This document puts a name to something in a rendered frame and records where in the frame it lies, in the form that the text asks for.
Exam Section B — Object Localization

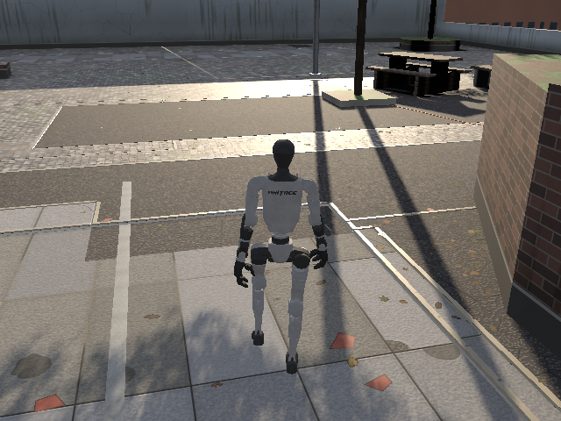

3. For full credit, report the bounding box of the robot left hand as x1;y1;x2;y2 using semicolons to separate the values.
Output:
234;260;255;288

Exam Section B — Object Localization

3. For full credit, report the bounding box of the robot shin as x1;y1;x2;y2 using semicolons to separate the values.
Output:
288;302;303;361
252;276;264;335

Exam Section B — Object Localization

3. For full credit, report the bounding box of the robot left upper arm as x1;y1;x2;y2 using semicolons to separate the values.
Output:
245;176;265;227

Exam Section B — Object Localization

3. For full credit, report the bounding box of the robot right hand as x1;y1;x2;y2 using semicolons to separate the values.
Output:
309;248;328;269

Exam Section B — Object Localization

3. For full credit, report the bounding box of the left robot forearm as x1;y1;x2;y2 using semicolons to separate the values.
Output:
236;214;253;262

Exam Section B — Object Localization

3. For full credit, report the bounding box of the robot right upper arm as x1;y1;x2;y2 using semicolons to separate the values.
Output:
301;178;322;226

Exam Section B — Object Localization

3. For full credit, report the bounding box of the right robot shin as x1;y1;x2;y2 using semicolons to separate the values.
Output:
288;302;303;361

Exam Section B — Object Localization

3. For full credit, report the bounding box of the left robot shin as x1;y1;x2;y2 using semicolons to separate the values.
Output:
252;276;264;335

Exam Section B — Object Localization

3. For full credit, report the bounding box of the right robot forearm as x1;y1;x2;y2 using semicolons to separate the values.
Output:
312;213;327;251

